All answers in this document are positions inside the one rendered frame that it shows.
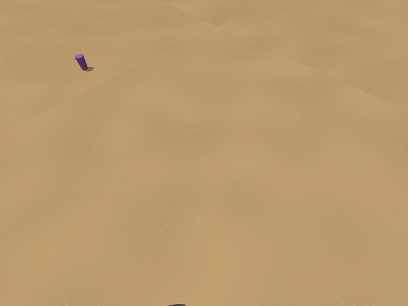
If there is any cup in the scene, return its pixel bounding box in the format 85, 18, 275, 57
75, 54, 88, 70

